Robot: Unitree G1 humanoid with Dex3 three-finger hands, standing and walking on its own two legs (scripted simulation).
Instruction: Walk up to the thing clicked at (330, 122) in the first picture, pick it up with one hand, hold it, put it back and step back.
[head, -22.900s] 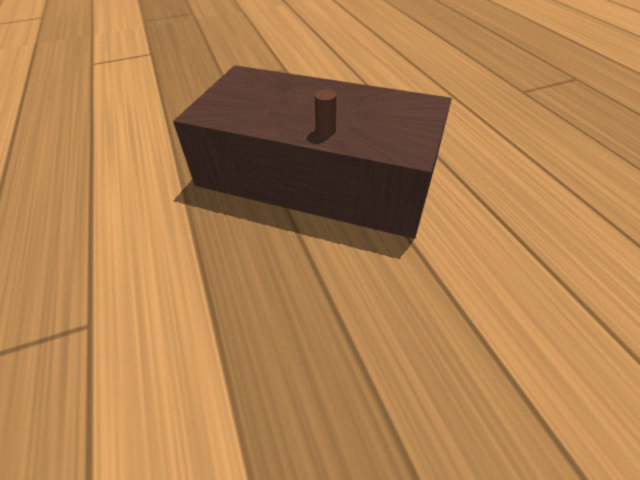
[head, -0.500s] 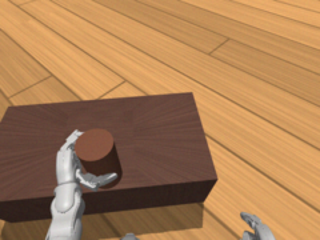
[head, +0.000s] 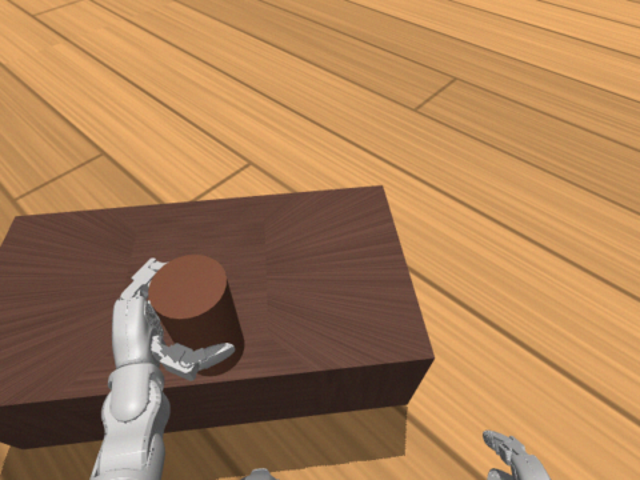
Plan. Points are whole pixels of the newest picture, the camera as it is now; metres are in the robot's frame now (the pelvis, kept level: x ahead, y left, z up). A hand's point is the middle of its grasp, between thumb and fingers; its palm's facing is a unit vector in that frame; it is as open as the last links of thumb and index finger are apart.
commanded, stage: hold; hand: left
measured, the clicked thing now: (203, 319) +0.32 +0.15 +0.03
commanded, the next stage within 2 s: crouch in 0.02 s
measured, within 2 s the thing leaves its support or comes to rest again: neither
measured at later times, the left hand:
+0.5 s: hand (200, 319) +0.36 +0.18 -0.05, palm faces +0.22 -0.98 -0.03, open 11.5 cm
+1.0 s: hand (216, 306) +0.44 +0.19 -0.16, palm faces +0.23 -0.97 -0.03, open 11.5 cm
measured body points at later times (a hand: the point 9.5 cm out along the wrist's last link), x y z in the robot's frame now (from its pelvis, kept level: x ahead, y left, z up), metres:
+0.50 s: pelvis -0.02 +0.00 -0.04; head +0.08 +0.02 +0.40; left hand +0.34 +0.23 -0.04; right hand +0.10 -0.26 -0.15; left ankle +0.05 +0.14 -0.70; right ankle -0.03 -0.15 -0.70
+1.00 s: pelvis -0.03 +0.00 -0.14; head +0.15 +0.03 +0.27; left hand +0.43 +0.24 -0.16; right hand +0.02 -0.25 -0.27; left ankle +0.05 +0.14 -0.70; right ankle -0.03 -0.15 -0.70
